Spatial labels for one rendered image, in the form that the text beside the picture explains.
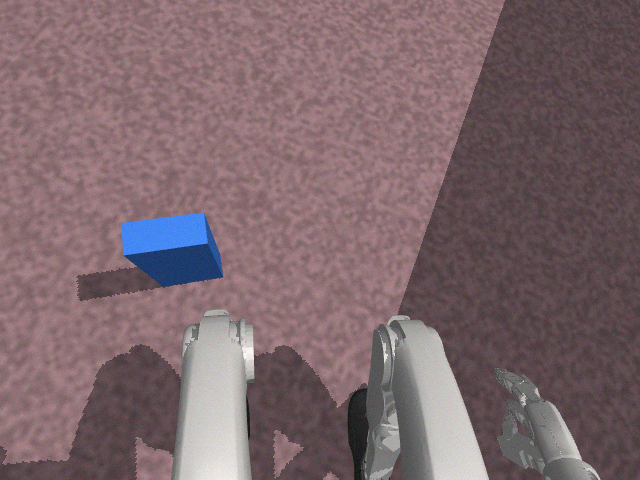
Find right robot hand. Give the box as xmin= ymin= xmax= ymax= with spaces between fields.
xmin=494 ymin=368 xmax=582 ymax=475

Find right robot arm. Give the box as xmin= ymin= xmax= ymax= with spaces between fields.
xmin=543 ymin=458 xmax=601 ymax=480

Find right robot foot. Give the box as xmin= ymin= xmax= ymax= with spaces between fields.
xmin=348 ymin=388 xmax=390 ymax=480

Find carton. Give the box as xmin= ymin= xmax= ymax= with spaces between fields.
xmin=121 ymin=212 xmax=223 ymax=287

